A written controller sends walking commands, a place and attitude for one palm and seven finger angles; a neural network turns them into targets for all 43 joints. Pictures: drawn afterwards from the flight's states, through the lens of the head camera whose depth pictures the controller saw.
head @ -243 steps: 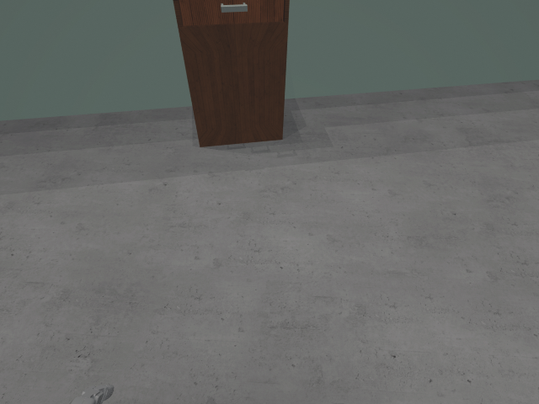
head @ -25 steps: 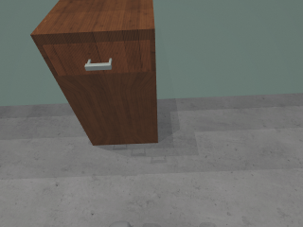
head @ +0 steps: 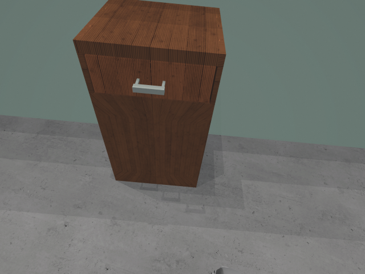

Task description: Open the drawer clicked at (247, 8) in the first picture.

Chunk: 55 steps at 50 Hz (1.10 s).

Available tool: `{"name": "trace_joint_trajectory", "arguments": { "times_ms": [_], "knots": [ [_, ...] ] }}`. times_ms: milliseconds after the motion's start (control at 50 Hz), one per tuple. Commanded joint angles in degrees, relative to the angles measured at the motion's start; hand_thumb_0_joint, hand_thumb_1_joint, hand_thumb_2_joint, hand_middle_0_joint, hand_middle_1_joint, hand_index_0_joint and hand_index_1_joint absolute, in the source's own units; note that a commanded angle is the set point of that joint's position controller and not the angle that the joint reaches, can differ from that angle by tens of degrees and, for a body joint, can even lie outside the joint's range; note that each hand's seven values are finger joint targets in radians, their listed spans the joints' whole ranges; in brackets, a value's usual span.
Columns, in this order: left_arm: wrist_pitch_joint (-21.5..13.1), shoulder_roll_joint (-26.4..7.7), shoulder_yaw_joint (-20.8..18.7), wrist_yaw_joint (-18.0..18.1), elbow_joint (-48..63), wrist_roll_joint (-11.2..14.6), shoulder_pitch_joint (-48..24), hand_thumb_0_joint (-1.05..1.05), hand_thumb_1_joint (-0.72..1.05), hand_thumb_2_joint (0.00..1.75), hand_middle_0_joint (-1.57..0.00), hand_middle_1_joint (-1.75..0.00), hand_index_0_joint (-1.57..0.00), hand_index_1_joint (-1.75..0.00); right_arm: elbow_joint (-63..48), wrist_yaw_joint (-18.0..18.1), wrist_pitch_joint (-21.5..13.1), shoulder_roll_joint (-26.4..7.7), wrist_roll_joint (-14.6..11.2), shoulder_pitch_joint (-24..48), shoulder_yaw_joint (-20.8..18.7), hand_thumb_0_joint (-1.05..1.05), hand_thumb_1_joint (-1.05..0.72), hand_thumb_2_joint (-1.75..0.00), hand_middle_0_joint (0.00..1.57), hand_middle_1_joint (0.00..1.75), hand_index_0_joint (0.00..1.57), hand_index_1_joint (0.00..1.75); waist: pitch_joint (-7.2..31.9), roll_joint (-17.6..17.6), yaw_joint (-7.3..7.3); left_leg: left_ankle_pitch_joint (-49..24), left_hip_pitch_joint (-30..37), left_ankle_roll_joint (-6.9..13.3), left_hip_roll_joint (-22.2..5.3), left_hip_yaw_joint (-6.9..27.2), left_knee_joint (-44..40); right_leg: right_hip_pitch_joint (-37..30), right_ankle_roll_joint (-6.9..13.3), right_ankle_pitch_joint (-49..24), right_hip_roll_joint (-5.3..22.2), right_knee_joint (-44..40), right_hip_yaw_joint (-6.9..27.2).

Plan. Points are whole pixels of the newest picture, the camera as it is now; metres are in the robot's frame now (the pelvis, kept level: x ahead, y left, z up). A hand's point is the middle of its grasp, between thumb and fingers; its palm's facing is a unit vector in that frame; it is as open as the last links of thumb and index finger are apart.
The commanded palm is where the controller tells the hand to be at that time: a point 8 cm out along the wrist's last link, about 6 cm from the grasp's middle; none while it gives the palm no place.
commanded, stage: take the last steps up to it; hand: left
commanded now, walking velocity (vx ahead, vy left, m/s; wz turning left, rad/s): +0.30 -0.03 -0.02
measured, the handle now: (149, 85) +0.73 +0.17 -0.01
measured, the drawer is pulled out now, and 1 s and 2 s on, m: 0.00 0.00 0.00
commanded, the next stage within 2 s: come to a stop and stand still in 0.48 s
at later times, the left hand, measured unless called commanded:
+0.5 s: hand (136, 253) +0.20 +0.13 -0.17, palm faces +0.06 -0.97 -0.22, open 7.1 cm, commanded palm none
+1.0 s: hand (127, 249) +0.22 +0.16 -0.19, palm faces +0.04 -0.97 -0.23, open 7.3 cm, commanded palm none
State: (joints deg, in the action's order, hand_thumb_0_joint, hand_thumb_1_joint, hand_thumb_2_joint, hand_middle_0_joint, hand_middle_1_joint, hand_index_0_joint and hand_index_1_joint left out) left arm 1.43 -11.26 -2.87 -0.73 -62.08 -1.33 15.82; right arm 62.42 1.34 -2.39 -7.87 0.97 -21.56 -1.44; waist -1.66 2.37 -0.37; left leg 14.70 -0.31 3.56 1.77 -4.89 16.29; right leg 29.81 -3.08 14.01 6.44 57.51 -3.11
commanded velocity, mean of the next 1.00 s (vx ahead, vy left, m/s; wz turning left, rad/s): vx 0.04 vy -0.04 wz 0.02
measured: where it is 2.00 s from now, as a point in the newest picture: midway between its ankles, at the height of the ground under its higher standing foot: outside the picture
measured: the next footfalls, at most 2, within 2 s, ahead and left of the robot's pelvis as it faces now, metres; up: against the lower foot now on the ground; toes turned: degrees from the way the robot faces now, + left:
right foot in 0.22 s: +0.20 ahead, -0.15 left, +0.00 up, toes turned -9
left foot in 0.66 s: +0.29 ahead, +0.08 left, +0.00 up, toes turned +7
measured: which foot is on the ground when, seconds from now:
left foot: down 0.00-0.24, up 0.26-0.64, down 0.66-1.00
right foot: up 0.00-0.20, down 0.22-0.68, up 0.70-1.00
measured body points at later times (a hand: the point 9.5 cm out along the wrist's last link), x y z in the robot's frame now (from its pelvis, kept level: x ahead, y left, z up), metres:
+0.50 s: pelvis +0.15 -0.06 +0.00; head +0.16 -0.07 +0.45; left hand +0.20 +0.18 -0.15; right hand +0.16 -0.29 -0.17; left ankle +0.17 +0.08 -0.69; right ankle +0.16 -0.14 -0.75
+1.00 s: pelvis +0.19 -0.04 -0.01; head +0.24 -0.03 +0.44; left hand +0.22 +0.21 -0.17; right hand +0.28 -0.28 -0.15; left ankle +0.25 +0.07 -0.75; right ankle +0.16 -0.18 -0.68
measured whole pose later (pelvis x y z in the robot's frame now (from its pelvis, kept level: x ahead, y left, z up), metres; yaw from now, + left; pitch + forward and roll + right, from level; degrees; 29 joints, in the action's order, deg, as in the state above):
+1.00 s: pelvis +0.19 -0.04 -0.01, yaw -2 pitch +0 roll +0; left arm 4.0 -12.1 -4.1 1.7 -58.8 -0.8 13.0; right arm 58.0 2.5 1.0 -8.5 1.1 -5.8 -2.7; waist -6.1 1.6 -1.0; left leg 8.3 -16.2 0.7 -4.4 -8.2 25.3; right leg 24.3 -2.6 25.9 2.1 58.6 -0.1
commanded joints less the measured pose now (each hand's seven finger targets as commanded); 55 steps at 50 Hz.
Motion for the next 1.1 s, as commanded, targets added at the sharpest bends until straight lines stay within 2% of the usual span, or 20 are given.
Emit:
{"name": "trace_joint_trajectory", "arguments": {
  "times_ms": [0,120,160,180,200,220,240,280,320,360,580,620,660,720,760,860,920,1020,1060,1080],
  "knots": [
    [-1.7,-2.0,-0.1,0.0,5.9,0.1,-8.0,0.0,0.9,0.9,-0.2,-0.3,-0.2,-0.3,-0.1,0.9,-1.3,-7.8,0.1,-6.3,-1.5,0.0,-0.9,-0.9,0.2,0.3,0.2,0.3,-7.5,-8.7,2.5,-15.2,1.1,7.3,-17.8,11.2,-6.8,8.6,0.3,0.3,1.1,-6.1,-0.3],
    [-3.0,-0.8,0.0,-0.3,7.7,0.3,-12.3,0.0,0.9,0.9,-0.2,-0.3,-0.2,-0.3,2.2,0.8,-1.1,-8.2,0.9,-8.6,-1.7,0.0,-0.9,-0.9,0.2,0.3,0.2,0.3,-6.7,-9.2,3.52,-22.0,1.0,5.9,-17.7,9.4,-1.5,-0.1,2.8,3.0,-2.0,-20.2,-3.4],
    [-3.6,-1.2,-0.4,-0.1,6.0,0.2,-6.8,0.0,0.9,0.9,-0.2,-0.3,-0.2,-0.3,2.5,0.9,-1.0,-8.0,0.6,-8.0,-1.6,0.0,-0.9,-0.9,0.2,0.3,0.2,0.3,-4.0,-7.7,0.59,-28.8,-2.1,4.1,-15.5,6.7,5.6,-11.2,3.9,-0.7,-4.6,-26.5,-5.2],
    [-4.1,-2.9,-0.9,0.0,3.8,0.1,0.1,0.0,0.9,0.9,-0.2,-0.3,-0.2,-0.3,2.5,0.7,-1.1,-8.0,0.1,-7.4,-1.6,0.0,-0.9,-0.9,0.2,0.3,0.2,0.3,-0.4,-5.2,-2.61,-28.8,-5.9,2.3,-13.4,4.4,13.3,-22.1,4.5,-5.2,-4.7,-29.7,-4.7],
    [-4.9,-6.7,-1.9,0.6,1.5,-0.3,8.0,0.0,0.9,0.9,-0.2,-0.3,-0.2,-0.3,1.7,0.2,-1.5,-6.5,-0.6,-7.1,-1.5,0.0,-0.9,-0.9,0.2,0.3,0.2,0.3,5.3,0.8,-5.8,-20.5,-16.1,0.1,-10.2,2.1,25.5,-36.6,7.5,-6.6,3.1,-30.8,4.3],
    [-5.1,-12.5,-3.5,1.3,0.2,-0.1,14.4,0.0,0.9,0.9,-0.2,-0.3,-0.2,-0.3,-0.1,-0.1,-1.5,-3.5,-0.9,-8.6,-1.0,0.0,-0.9,-0.9,0.2,0.3,0.2,0.3,11.2,14.7,-6.73,13.8,-28.8,-2.6,-2.0,-2.1,42.7,-46.6,13.7,-13.4,19.1,-36.8,24.8],
    [-4.7,-12.9,-3.2,1.5,0.0,0.9,15.0,0.0,0.9,0.9,-0.2,-0.3,-0.2,-0.3,-1.1,0.0,-0.9,-5.7,-0.8,-4.5,-1.5,0.0,-0.9,-0.9,0.2,0.3,0.2,0.3,9.1,8.5,-7.16,19.5,-30.9,-1.7,-3.4,3.7,52.4,-40.8,16.2,-13.2,20.7,-40.6,27.2],
    [-4.6,-8.4,-2.2,1.8,2.2,0.8,4.6,0.0,0.9,0.9,-0.2,-0.3,-0.2,-0.3,-0.9,-0.4,-0.3,-3.9,-0.5,-1.1,-2.0,0.0,-0.9,-0.9,0.2,0.3,0.2,0.3,-0.3,3.0,-3.75,11.4,-31.6,-1.6,-7.7,5.4,56.1,-25.1,14.8,1.9,17.7,-44.9,22.3],
    [-4.7,-4.2,-1.0,2.1,3.7,0.7,-1.1,0.0,0.9,0.9,-0.2,-0.3,-0.2,-0.3,-0.2,-0.8,1.0,-1.8,0.1,-2.5,-1.9,0.0,-0.9,-0.9,0.2,0.3,0.2,0.3,-3.8,-0.8,0.33,5.2,-27.9,-2.3,-9.4,5.6,52.4,-15.1,12.0,1.8,13.4,-47.4,12.6],
    [-5.2,-2.5,-0.3,2.1,3.7,0.4,-1.7,0.0,0.9,0.9,-0.2,-0.3,-0.2,-0.3,0.5,-1.0,1.8,-0.8,0.4,-4.6,-1.6,0.0,-0.9,-0.9,0.2,0.3,0.2,0.3,-3.6,2.3,2.15,2.6,-25.4,-3.7,-9.3,3.7,47.3,-12.3,10.4,-4.1,10.5,-48.0,5.4],
    [-4.8,-5.1,-0.6,1.9,1.2,0.0,3.2,0.0,0.9,0.9,-0.2,-0.3,-0.2,-0.3,-4.1,-1.6,0.7,-2.7,0.2,7.4,-1.0,0.0,-0.9,-0.9,0.2,0.3,0.2,0.3,-1.8,4.5,-0.23,-0.9,-19.3,-4.7,-6.4,0.1,18.0,-20.3,11.4,-16.2,8.8,-42.0,2.7],
    [-3.8,-2.9,0.3,2.4,0.8,0.4,3.0,0.0,0.9,0.9,-0.2,-0.3,-0.2,-0.3,-2.1,-1.0,0.0,-3.8,0.0,3.6,-0.5,0.0,-0.9,-0.9,0.2,0.3,0.2,0.3,0.7,-0.9,1.22,-16.8,-7.7,-5.0,-6.9,1.5,7.6,-18.0,7.3,-19.1,4.1,-33.3,-0.5],
    [-3.1,0.2,1.7,3.1,0.0,1.2,7.5,0.0,0.9,0.9,-0.2,-0.3,-0.2,-0.3,-1.6,0.3,-0.3,-9.4,-0.2,2.0,-0.8,0.0,-0.9,-0.9,0.2,0.3,0.2,0.3,7.0,-12.1,0.04,-51.4,1.4,0.5,-19.3,10.5,9.3,-15.3,2.3,0.1,-0.7,-28.8,-2.7],
    [-1.1,-1.8,1.6,3.5,-0.9,1.0,7.3,0.0,0.9,0.9,-0.2,-0.3,-0.2,-0.3,-1.8,1.7,1.1,-10.0,-0.6,5.5,-0.8,0.0,-0.9,-0.9,0.2,0.3,0.2,0.3,2.5,-17.2,0.36,-61.0,-1.7,3.9,-21.5,10.8,4.8,-13.6,1.2,14.4,-2.0,-19.3,-1.0],
    [0.3,-3.5,0.8,3.4,0.5,0.5,6.1,0.0,0.9,0.9,-0.2,-0.3,-0.2,-0.3,-1.9,2.7,1.9,-11.2,-0.6,4.4,-1.7,0.0,-0.9,-0.9,0.2,0.3,0.2,0.3,1.4,-13.9,1.32,-65.2,-2.0,6.4,-23.9,11.3,4.8,-9.8,1.4,18.6,-2.0,-8.8,2.0],
    [1.7,-3.2,-1.1,2.9,3.3,0.2,4.4,0.0,0.9,0.9,-0.2,-0.3,-0.2,-0.3,-4.9,2.7,3.2,-12.1,-0.1,8.3,-3.6,0.0,-0.9,-0.9,0.2,0.3,0.2,0.3,6.8,-5.9,0.97,-49.7,-1.5,7.5,-23.4,7.9,5.5,-3.5,0.6,13.8,-3.6,6.0,4.8],
    [2.1,-2.6,-1.6,2.4,4.9,0.1,3.8,0.0,0.9,0.9,-0.2,-0.3,-0.2,-0.3,-6.1,2.0,3.0,-11.1,0.0,10.8,-3.4,0.0,-0.9,-0.9,0.2,0.3,0.2,0.3,7.3,-8.5,0.21,-36.7,-6.1,6.3,-21.1,5.9,3.9,-4.8,0.2,11.0,-3.6,4.7,4.2],
    [1.2,-1.2,-0.8,2.1,5.7,0.4,3.2,0.0,0.9,0.9,-0.2,-0.3,-0.2,-0.3,-6.4,0.4,3.5,-11.3,0.8,13.4,-3.6,0.0,-0.9,-0.9,0.2,0.3,0.2,0.3,4.3,-15.8,0.01,-2.4,-15.0,4.1,-19.2,8.4,-0.2,-14.8,1.7,12.2,-3.0,-15.4,0.6],
    [0.0,-1.2,-0.4,2.2,3.1,0.2,7.9,0.0,0.9,0.9,-0.2,-0.3,-0.2,-0.3,-5.8,-0.2,4.0,-10.3,0.5,13.5,-3.3,0.0,-0.9,-0.9,0.2,0.3,0.2,0.3,3.2,-11.3,-2.33,12.0,-21.6,0.2,-14.4,6.0,2.5,-24.5,1.5,3.6,-4.3,-29.0,-2.0],
    [-0.6,-3.8,-0.5,2.3,2.6,-0.4,9.1,0.0,0.9,0.9,-0.2,-0.3,-0.2,-0.3,-5.7,-0.5,4.3,-7.5,-0.1,12.1,-2.8,0.0,-0.9,-0.9,0.2,0.3,0.2,0.3,1.8,-2.5,-2.7,15.1,-24.8,-2.7,-9.2,2.6,9.0,-25.5,1.6,6.4,-1.2,-37.7,2.0]
  ]
}}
